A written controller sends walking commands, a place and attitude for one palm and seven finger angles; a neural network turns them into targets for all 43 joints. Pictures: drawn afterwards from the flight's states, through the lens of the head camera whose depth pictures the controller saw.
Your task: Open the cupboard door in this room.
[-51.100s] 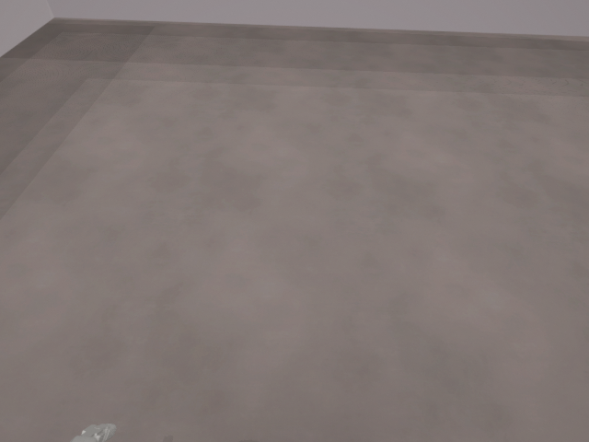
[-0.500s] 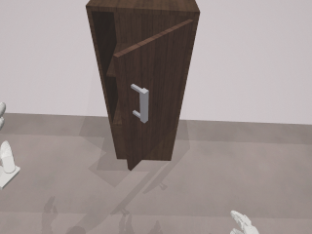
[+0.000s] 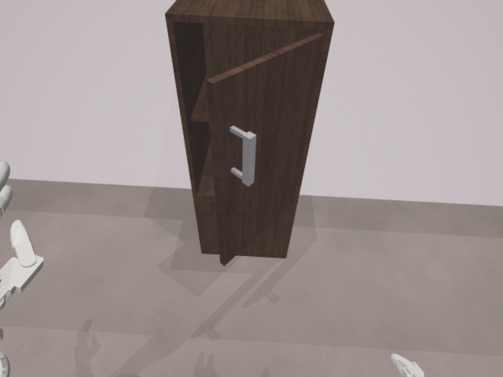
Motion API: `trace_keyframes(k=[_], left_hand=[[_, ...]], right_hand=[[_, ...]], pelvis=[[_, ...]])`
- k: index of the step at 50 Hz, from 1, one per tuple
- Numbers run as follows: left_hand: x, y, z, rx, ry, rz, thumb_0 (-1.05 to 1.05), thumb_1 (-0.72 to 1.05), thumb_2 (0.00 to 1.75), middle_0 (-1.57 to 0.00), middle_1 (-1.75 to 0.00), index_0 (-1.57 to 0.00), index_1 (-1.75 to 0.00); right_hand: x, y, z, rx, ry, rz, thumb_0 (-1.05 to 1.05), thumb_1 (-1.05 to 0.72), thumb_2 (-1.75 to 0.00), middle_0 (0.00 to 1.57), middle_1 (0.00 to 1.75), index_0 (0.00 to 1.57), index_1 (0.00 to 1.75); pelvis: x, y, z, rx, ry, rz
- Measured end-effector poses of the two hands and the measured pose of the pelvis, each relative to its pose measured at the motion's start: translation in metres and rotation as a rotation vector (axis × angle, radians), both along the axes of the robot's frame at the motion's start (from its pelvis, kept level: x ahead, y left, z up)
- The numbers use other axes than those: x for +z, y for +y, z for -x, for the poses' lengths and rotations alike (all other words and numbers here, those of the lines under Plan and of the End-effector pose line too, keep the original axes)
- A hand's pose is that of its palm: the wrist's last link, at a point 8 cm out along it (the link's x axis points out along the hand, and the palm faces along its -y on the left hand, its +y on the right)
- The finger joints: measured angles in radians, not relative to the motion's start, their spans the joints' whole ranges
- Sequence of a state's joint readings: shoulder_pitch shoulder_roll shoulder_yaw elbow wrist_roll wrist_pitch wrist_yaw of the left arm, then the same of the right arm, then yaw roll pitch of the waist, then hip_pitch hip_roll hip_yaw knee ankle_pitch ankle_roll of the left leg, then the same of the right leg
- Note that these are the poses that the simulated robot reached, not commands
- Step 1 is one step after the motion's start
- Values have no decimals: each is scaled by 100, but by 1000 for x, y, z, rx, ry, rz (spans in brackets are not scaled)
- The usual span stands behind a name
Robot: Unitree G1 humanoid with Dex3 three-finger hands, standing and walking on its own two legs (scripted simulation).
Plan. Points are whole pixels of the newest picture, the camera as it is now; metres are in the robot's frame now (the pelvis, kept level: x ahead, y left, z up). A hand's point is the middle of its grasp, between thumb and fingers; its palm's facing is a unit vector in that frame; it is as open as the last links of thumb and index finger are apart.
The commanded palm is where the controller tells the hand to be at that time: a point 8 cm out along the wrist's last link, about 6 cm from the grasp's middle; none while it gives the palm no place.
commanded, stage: let the arm hang, fingers relaxed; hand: left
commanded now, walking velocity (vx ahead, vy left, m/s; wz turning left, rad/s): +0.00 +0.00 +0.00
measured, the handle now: (242, 156) +0.53 +0.06 +0.07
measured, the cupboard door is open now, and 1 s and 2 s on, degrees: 51 51 51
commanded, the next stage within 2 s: look to check the result in 1.18 s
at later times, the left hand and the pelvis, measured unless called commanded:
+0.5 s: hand out of the picture -0.05 +0.20 -0.17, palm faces +0.08 -0.98 -0.18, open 6.9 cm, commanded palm none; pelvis -0.02 +0.02 +0.01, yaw +2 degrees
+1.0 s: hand out of the picture -0.06 +0.16 -0.17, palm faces +0.08 -0.99 -0.15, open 7.3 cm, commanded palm none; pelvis -0.03 +0.02 +0.01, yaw +1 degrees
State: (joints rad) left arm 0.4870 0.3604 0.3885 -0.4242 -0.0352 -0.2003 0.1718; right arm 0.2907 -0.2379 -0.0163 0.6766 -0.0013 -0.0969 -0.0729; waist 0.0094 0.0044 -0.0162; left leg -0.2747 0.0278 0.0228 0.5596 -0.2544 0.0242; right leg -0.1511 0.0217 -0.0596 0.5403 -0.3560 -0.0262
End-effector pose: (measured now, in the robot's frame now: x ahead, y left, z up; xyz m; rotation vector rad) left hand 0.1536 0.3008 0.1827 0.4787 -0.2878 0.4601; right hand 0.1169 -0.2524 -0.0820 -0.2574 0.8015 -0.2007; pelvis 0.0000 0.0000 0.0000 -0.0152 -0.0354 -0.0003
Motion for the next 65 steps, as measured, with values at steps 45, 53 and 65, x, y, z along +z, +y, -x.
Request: trace_keyframes(k=[45,53,65], left_hand=[[-319,-77,245,217,1706,698,0,91,90,-20,-30,-20,-30],[-326,-95,206,136,1620,713,0,91,90,-20,-30,-20,-30],[-322,-90,206,175,1641,699,0,92,90,-20,-30,-20,-30]], right_hand=[[-65,76,183,-99,675,-218,0,-90,-89,19,30,20,30],[-64,79,171,-102,633,-225,0,-90,-89,19,30,20,30],[-62,63,159,-102,635,-197,0,-90,-89,19,30,20,30]], pelvis=[[7,18,28,13,1,-7],[7,15,24,12,3,-9],[8,9,16,14,5,-12]])
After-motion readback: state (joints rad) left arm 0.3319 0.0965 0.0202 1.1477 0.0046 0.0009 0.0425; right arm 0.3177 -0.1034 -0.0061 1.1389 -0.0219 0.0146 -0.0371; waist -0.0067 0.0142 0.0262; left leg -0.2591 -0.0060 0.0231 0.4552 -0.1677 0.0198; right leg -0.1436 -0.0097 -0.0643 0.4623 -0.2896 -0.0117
